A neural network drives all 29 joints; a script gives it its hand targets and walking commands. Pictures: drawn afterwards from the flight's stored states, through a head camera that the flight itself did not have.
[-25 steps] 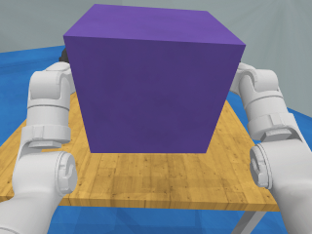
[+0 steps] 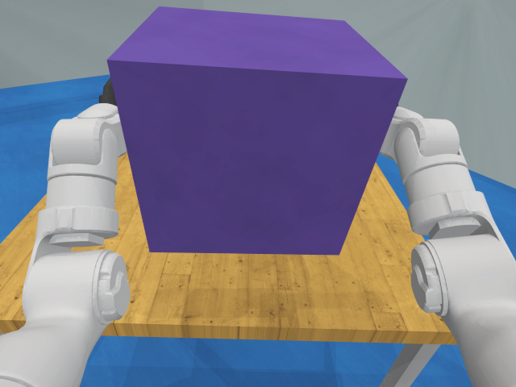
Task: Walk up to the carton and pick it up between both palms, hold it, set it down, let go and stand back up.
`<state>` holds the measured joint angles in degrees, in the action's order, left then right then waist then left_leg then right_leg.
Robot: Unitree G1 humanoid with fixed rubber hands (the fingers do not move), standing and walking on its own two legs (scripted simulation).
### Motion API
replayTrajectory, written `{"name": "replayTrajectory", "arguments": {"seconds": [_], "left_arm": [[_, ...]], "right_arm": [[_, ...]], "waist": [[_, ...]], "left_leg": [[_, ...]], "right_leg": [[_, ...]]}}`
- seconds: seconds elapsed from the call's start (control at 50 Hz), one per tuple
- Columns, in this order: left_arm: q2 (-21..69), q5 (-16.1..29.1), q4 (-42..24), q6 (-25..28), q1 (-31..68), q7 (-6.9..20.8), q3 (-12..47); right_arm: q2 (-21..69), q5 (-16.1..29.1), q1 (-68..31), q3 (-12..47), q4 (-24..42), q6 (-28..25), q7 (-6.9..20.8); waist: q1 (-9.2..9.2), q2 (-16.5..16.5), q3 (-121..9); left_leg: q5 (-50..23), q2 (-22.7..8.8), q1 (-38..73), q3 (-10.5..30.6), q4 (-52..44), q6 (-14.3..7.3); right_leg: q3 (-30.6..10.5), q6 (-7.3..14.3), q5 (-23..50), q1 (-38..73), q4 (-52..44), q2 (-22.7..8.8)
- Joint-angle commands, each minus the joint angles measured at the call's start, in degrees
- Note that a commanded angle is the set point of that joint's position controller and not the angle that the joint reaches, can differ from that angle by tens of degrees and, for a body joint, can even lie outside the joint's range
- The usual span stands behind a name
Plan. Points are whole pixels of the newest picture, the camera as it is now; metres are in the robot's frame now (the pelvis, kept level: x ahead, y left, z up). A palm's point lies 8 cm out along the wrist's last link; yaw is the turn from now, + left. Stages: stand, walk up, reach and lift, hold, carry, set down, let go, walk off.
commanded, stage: hold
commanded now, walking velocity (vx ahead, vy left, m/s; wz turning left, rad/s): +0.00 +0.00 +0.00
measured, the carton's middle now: (250, 132) +0.39 +0.01 +0.27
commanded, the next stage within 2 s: none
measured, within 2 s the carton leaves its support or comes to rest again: neither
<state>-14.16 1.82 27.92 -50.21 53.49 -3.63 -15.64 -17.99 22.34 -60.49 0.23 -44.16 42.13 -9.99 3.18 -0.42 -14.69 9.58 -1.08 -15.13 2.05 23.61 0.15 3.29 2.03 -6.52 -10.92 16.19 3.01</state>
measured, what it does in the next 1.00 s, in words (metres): stands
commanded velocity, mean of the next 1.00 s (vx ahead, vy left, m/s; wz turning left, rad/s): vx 0.00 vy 0.00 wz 0.00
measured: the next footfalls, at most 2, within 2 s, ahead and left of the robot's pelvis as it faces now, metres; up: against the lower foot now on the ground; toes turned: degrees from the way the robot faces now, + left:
none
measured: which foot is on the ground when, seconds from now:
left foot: down 0.00-1.00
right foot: down 0.00-1.00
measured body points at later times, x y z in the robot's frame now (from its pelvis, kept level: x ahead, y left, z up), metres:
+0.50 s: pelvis +0.01 +0.00 +0.00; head -0.08 +0.03 +0.44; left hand +0.40 +0.20 +0.29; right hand +0.40 -0.18 +0.31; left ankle +0.03 +0.12 -0.75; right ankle +0.02 -0.10 -0.75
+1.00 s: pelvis +0.01 +0.01 +0.00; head -0.08 +0.02 +0.44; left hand +0.39 +0.20 +0.29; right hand +0.39 -0.18 +0.29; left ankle +0.03 +0.12 -0.75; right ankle +0.02 -0.10 -0.75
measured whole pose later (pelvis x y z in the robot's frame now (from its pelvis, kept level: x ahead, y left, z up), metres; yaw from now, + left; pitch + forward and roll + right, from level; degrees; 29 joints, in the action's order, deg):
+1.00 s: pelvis +0.01 +0.01 +0.00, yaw +0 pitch +0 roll -2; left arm -11.8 -0.4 21.1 -52.7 50.2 -3.1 -18.6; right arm -17.7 24.3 -57.1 0.4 -39.6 42.9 -11.1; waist 3.4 -0.8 -13.4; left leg 10.7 -0.6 -12.4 1.8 23.1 -0.3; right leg 2.8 1.5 -7.4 -8.0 15.4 2.6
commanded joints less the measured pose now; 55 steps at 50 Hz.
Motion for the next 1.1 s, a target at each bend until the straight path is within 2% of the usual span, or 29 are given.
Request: {"name": "replayTrajectory", "arguments": {"seconds": [0.0, 0.08, 0.14, 0.18, 0.24, 0.26, 0.28, 0.34, 0.4, 0.42, 0.44, 0.46, 0.5, 0.54, 0.6, 0.64, 0.66, 0.72, 0.78, 0.8, 0.82, 0.84, 0.86, 0.88, 0.94, 0.96, 1.02, 1.04, 1.08], "left_arm": [[34.8, 11.4, -16.8, 5.6, 58.2, 9.3, 20.9], [31.5, 8.3, -11.8, 5.2, 62.4, 10.5, 17.1], [34.7, 10.4, -11.8, 6.4, 61.4, 10.3, 20.7], [33.7, 10.1, -12.4, 6.9, 65.2, 9.8, 19.3], [32.3, 9.5, -5.7, 6.9, 59.1, 9.4, 16.2], [34.6, 10.4, -8.7, 7.3, 60.9, 9.8, 18.1], [32.0, 8.8, -6.2, 7.4, 63.1, 9.9, 15.9], [36.2, 12.2, -14.1, 6.9, 61.8, 9.7, 21.6], [34.3, 11.0, -19.9, 6.0, 61.8, 9.1, 20.8], [33.3, 10.2, -16.6, 5.7, 60.2, 8.9, 19.8], [36.0, 11.8, -21.4, 5.4, 55.9, 9.0, 22.1], [31.0, 9.0, -11.3, 4.5, 56.5, 9.7, 16.3], [34.1, 10.9, -17.8, 5.0, 60.8, 10.0, 21.5], [36.5, 12.4, -24.7, 4.7, 56.4, 9.4, 24.6], [34.4, 12.5, -29.9, 4.9, 59.0, 8.4, 23.4], [33.3, 10.9, -23.5, 3.2, 53.7, 8.6, 20.7], [32.1, 9.6, -21.0, 3.3, 54.8, 9.0, 20.0], [34.4, 10.4, -22.2, 2.9, 53.6, 10.3, 23.2], [35.4, 12.8, -33.8, 3.6, 56.2, 9.1, 26.2], [32.6, 10.4, -27.8, 3.0, 57.5, 9.2, 21.9], [33.6, 10.9, -29.7, 3.2, 56.2, 9.4, 22.7], [33.2, 10.0, -27.2, 2.9, 53.7, 9.5, 21.5], [33.6, 9.9, -27.3, 3.0, 53.9, 9.7, 22.2], [33.5, 10.0, -23.2, 2.2, 51.6, 10.0, 21.5], [31.7, 7.5, -16.7, 2.3, 54.4, 10.7, 19.0], [34.3, 9.3, -19.1, 2.8, 53.7, 10.7, 21.8], [35.1, 10.5, -24.4, 4.0, 58.1, 10.1, 23.4], [35.0, 10.6, -22.6, 3.9, 59.9, 10.0, 22.7], [36.6, 10.4, -18.7, 3.7, 54.8, 9.8, 23.4]], "right_arm": [[39.5, 13.4, -60.2, 10.0, 27.3, -4.4, 8.9], [39.5, 12.7, -58.4, 10.1, 16.8, -3.1, 8.8], [40.7, 12.5, -64.2, 9.5, 22.3, -4.9, 9.1], [42.0, 12.8, -64.9, 9.0, 19.3, -4.7, 9.2], [41.6, 12.4, -65.0, 10.7, 21.5, -5.1, 9.1], [41.1, 11.6, -63.5, 7.9, 20.7, -5.1, 8.6], [39.9, 11.4, -64.0, 7.9, 15.4, -4.4, 8.9], [39.3, 12.5, -62.9, 8.2, 23.1, -5.0, 9.1], [38.9, 14.6, -57.5, 8.8, 21.6, -3.9, 9.0], [38.6, 14.9, -58.6, 9.8, 22.4, -4.4, 9.3], [37.3, 15.9, -57.1, 10.2, 26.4, -4.4, 8.8], [36.7, 14.1, -56.6, 10.7, 18.8, -3.0, 8.3], [37.6, 14.7, -56.2, 9.6, 18.9, -3.3, 8.9], [36.7, 16.7, -58.8, 11.9, 31.4, -4.3, 8.1], [38.1, 16.8, -57.5, 12.0, 35.4, -4.2, 8.3], [35.8, 16.0, -55.1, 11.2, 32.5, -3.1, 7.8], [37.3, 15.7, -55.7, 12.8, 27.9, -2.7, 8.0], [36.9, 14.9, -55.6, 11.5, 30.8, -3.0, 8.2], [36.7, 17.8, -56.0, 12.2, 38.1, -3.1, 8.2], [37.4, 16.1, -54.8, 12.9, 32.3, -2.2, 8.2], [38.4, 15.0, -52.3, 11.9, 31.5, -2.1, 8.2], [39.8, 16.1, -53.6, 13.8, 33.8, -2.4, 8.3], [38.0, 15.9, -52.3, 12.4, 31.5, -2.6, 8.4], [36.3, 14.7, -53.3, 11.2, 31.8, -2.2, 8.0], [36.5, 13.3, -55.0, 11.1, 23.7, -2.0, 8.3], [38.2, 13.4, -55.4, 12.3, 27.4, -2.7, 8.7], [37.9, 13.4, -57.4, 10.5, 28.2, -3.1, 8.5], [36.7, 13.0, -55.9, 9.3, 24.7, -2.6, 9.1], [38.6, 14.1, -57.3, 11.9, 26.8, -3.2, 10.0]], "waist": [[-0.01, -4.4, -28.3], [-0.76, -1.0, -19.1], [0.11, -0.7, -23.4], [-0.12, -3.0, -22.7], [-2.21, 2.1, -23.4], [0.28, -0.3, -25.0], [-1.42, 0.2, -19.5], [1.56, -4.5, -28.9], [0.6, -6.8, -27.0], [-1.4, -6.7, -25.8], [0.72, -6.8, -31.5], [-0.27, -0.8, -17.8], [2.62, -4.6, -19.9], [1.83, -8.5, -33.3], [0.13, -6.3, -34.7], [1.67, -4.4, -25.5], [0.14, -3.7, -21.2], [2.31, -3.1, -24.0], [1.79, -8.0, -34.4], [0.35, -5.9, -27.6], [1.96, -5.1, -27.8], [-0.53, -3.1, -27.0], [0.03, -5.3, -27.2], [1.47, -1.8, -23.5], [-0.04, -2.4, -16.0], [2.2, 0.6, -21.0], [1.05, -5.2, -25.3], [2.3, -2.8, -22.5], [0.32, -3.1, -23.7]], "left_leg": [[-13.9, 1.2, 6.9, 3.0, -2.1, 1.3], [-6.9, 1.4, 2.4, 2.0, -3.6, 0.2], [-5.3, 2.1, 3.2, 2.3, -3.5, 0.0], [-3.5, 2.2, 3.7, 2.2, -2.7, 0.0], [-7.3, 1.7, 4.4, 1.9, -2.6, -0.6], [-7.3, 1.3, 4.8, 2.5, -2.6, -0.4], [-3.3, 1.2, 3.1, 1.9, -4.1, -0.6], [-10.5, 1.7, 5.6, 2.5, -2.8, 0.4], [-14.8, 1.1, 6.6, 2.7, -2.4, 1.9], [-14.6, 1.4, 5.8, 2.1, -1.7, 1.7], [-18.4, 0.8, 7.9, 3.3, -1.3, 1.8], [-12.0, 1.1, 4.0, 2.2, -3.2, 0.5], [-12.6, 1.6, 4.0, 2.7, -3.8, 1.4], [-24.5, 1.3, 10.2, 3.6, -0.7, 2.6], [-24.1, 1.8, 10.6, 3.5, -0.2, 2.6], [-19.0, 1.9, 6.9, 3.0, -1.1, 1.8], [-15.8, 1.5, 6.1, 2.9, -2.6, 1.7], [-16.1, 2.2, 6.3, 2.8, -2.8, 1.8], [-25.2, 2.3, 11.9, 3.7, -0.9, 3.1], [-21.5, 2.1, 9.6, 2.9, -1.3, 2.7], [-19.9, 2.2, 9.5, 3.0, -2.1, 2.6], [-18.5, 2.5, 7.9, 2.9, -2.1, 2.0], [-20.2, 2.2, 8.8, 3.1, -2.1, 2.4], [-16.9, 2.2, 7.1, 2.5, -2.5, 2.0], [-11.6, 1.3, 5.2, 2.9, -4.4, 1.3], [-11.9, 1.8, 5.5, 2.5, -4.7, 1.2], [-15.4, 1.7, 9.1, 2.7, -3.3, 1.8], [-14.2, 1.1, 8.4, 3.0, -4.4, 2.5], [-14.1, 1.5, 7.6, 2.9, -4.3, 1.8]], "right_leg": [[-6.5, -2.2, 11.1, 13.6, -0.3, -0.5], [-8.2, -2.4, 4.2, 11.7, -1.6, -2.0], [-8.4, -2.5, 2.7, 10.5, -2.8, -1.4], [-9.0, -2.4, -0.7, 8.4, -2.9, -1.6], [-8.6, -2.4, 2.9, 10.1, -2.7, -1.4], [-8.2, -2.5, 5.1, 10.5, -2.1, -1.2], [-7.0, -2.2, 0.5, 8.1, -2.4, -1.0], [-6.2, -2.1, 9.0, 12.0, -0.4, -0.1], [-4.8, -1.9, 12.2, 13.5, 0.9, 0.9], [-4.8, -2.3, 11.4, 12.9, 1.1, 0.5], [-5.4, -2.8, 17.3, 16.6, 0.8, 0.2], [-5.7, -2.7, 10.6, 12.2, -0.9, -0.2], [-5.9, -2.3, 13.8, 13.7, 0.3, -0.3], [-5.2, -2.0, 23.6, 16.5, 2.0, 1.3], [-5.0, -2.7, 22.3, 16.8, 1.4, 1.1], [-5.1, -2.6, 19.9, 15.1, 0.7, 1.1], [-6.0, -2.1, 14.9, 13.3, -0.3, 0.4], [-5.8, -2.2, 18.7, 15.3, -0.2, 0.1], [-5.1, -2.3, 25.8, 16.7, 1.8, 1.1], [-5.2, -2.4, 21.3, 14.8, 1.4, 0.9], [-5.5, -2.3, 20.1, 16.0, 0.9, 0.5], [-6.0, -2.6, 18.5, 16.1, 0.4, 0.8], [-5.5, -2.3, 19.5, 16.6, 1.0, 0.5], [-5.4, -2.5, 17.7, 15.5, -0.1, 0.3], [-6.0, -1.7, 10.9, 11.1, -1.0, -0.2], [-6.2, -2.3, 13.9, 14.1, -0.9, -0.3], [-5.6, -1.6, 15.1, 12.7, 0.0, 0.1], [-5.4, -1.6, 11.4, 10.0, -0.3, 0.4], [-5.3, -1.9, 11.5, 12.3, -0.4, 0.2]]}}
